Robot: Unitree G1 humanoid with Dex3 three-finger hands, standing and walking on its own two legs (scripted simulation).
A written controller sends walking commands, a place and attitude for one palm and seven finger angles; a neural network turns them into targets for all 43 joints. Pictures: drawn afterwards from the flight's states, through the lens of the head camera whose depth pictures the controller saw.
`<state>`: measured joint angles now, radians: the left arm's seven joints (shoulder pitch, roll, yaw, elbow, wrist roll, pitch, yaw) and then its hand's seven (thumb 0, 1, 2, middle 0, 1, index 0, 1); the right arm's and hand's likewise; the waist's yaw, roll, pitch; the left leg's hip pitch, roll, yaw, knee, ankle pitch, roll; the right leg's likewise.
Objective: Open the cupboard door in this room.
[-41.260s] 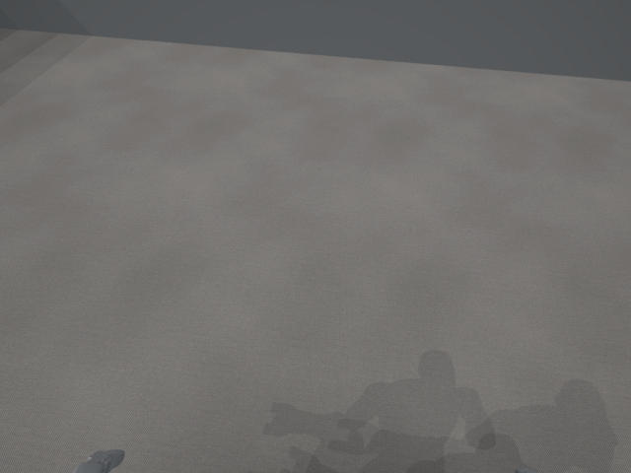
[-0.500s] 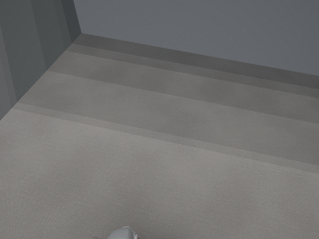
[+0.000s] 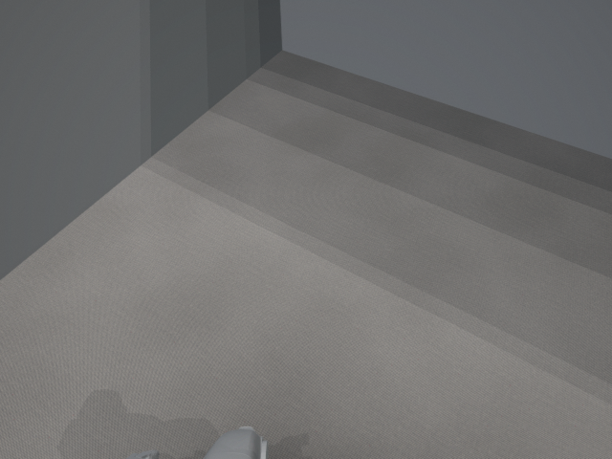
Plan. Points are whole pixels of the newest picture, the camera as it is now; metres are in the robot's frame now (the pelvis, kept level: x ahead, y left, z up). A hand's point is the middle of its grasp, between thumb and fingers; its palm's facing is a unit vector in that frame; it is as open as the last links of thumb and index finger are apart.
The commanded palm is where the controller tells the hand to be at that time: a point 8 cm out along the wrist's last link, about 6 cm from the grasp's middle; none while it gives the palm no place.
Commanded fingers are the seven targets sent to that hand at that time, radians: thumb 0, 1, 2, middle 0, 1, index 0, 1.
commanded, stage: turn to face it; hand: left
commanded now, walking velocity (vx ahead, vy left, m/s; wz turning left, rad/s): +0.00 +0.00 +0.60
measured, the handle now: out of the picture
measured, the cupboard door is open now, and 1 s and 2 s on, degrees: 41 41 41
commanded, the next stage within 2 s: none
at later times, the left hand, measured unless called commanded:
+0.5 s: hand out of the picture +0.06 +0.20 -0.16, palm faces +0.32 -0.90 -0.30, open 7.4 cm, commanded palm none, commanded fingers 0.00 0.90 0.90 -0.20 -0.30 -0.20 -0.30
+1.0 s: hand out of the picture +0.01 +0.19 -0.16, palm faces +0.60 -0.76 -0.27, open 7.4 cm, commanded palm none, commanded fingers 0.00 0.90 0.90 -0.20 -0.30 -0.20 -0.30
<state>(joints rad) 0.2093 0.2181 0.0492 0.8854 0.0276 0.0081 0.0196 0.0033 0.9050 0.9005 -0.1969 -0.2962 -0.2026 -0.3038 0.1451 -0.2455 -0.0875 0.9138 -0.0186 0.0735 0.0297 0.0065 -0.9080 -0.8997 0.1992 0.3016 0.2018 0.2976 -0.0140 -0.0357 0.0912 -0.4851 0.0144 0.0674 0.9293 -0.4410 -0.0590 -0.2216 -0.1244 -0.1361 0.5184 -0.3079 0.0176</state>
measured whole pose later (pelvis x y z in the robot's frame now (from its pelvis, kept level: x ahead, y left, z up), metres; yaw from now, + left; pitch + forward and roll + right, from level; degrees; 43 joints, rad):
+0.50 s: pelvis +0.03 -0.04 -0.01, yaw +19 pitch +1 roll +1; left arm 0.17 0.22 0.06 0.85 0.02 0.02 0.02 0.00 0.91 0.90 -0.20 -0.30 -0.20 -0.30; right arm 0.14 -0.25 -0.09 0.91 -0.02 0.08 0.02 0.01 -0.90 -0.90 0.20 0.30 0.21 0.30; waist -0.01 0.03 0.10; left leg -0.49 -0.03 -0.06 0.99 -0.47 -0.03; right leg -0.32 -0.07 -0.08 0.62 -0.32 0.00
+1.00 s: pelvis +0.06 -0.04 -0.01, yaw +36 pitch +2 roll +0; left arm 0.15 0.26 0.07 0.87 0.01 0.05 0.01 0.01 0.91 0.90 -0.20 -0.30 -0.20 -0.30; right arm 0.16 -0.22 -0.06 0.91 -0.03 0.05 0.00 0.00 -0.90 -0.90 0.20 0.30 0.21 0.30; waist -0.01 0.00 0.10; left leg -0.30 0.00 -0.08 0.54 -0.27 -0.02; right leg -0.40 -0.05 -0.03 0.79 -0.42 0.07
